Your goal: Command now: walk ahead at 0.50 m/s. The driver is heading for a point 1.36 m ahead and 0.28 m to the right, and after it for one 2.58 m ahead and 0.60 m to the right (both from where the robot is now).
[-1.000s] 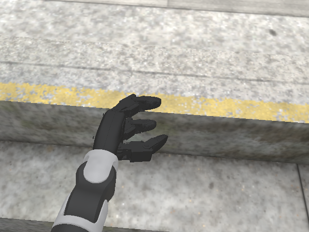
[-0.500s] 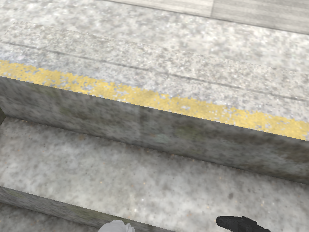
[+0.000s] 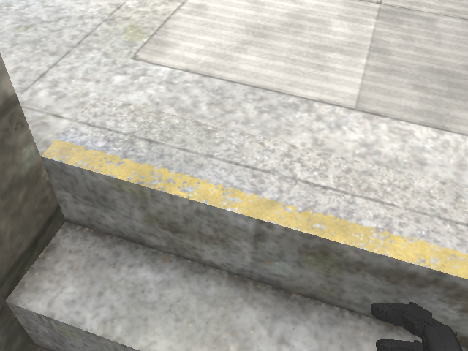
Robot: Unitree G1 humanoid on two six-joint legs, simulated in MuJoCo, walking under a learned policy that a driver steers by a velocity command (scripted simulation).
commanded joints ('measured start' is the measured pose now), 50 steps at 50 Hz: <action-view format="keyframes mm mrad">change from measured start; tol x64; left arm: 1 271 -31 -11 161 -40 -19 -13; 43 -695 -8 -131 -424 -52 83 -119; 50 94 87 9 139 -44 24 21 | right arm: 1 -81 96 32 -130 48 54 -50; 50 264 -141 -84 223 57 -66 147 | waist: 1 61 -3 59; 44 66 408 -218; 50 70 -311 -361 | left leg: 1 99 -14 -105 -88 184 46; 4 -414 -146 -254 1145 106 31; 10 -976 13 -384 914 540 -16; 20 253 -132 231 31 13 91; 25 537 228 -1223 -1131 -377 333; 39 394 204 -252 -1394 383 137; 47 1097 399 -156 -887 2793 423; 50 148 -27 -192 -20 903 108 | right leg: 1 163 -51 -203 -1035 307 -89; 4 367 -381 351 -899 1065 -203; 10 672 -531 662 -1164 -323 -157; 16 550 -291 209 -1170 304 -81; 21 456 -380 26 -782 2142 -126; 25 -209 118 372 720 199 -95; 34 -982 70 254 1418 -189 -84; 47 -370 115 29 -127 -523 -86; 50 225 -181 979 -742 -1037 -268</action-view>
